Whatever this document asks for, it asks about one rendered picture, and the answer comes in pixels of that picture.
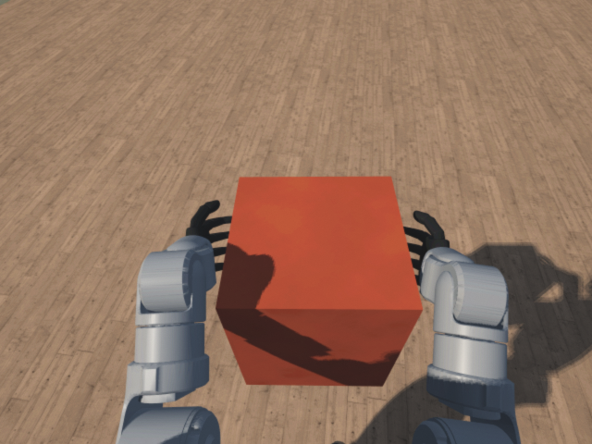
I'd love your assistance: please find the robot left upper arm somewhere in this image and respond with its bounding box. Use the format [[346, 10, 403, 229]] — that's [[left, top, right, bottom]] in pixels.
[[118, 406, 220, 444]]

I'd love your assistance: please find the right robot hand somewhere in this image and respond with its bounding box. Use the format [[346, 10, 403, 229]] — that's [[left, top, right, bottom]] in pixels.
[[403, 211, 450, 286]]

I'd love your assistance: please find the carton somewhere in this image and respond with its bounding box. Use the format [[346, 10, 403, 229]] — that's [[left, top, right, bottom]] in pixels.
[[216, 177, 423, 387]]

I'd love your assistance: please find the right robot forearm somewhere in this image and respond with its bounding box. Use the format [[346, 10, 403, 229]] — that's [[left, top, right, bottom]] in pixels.
[[419, 247, 521, 444]]

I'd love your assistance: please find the left robot forearm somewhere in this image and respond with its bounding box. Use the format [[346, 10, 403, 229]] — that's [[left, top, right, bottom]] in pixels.
[[116, 235, 216, 444]]

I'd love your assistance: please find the robot right upper arm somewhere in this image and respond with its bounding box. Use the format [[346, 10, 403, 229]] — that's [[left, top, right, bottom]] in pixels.
[[412, 417, 513, 444]]

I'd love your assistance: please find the left robot hand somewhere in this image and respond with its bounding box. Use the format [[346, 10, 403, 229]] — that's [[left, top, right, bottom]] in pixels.
[[186, 200, 232, 271]]

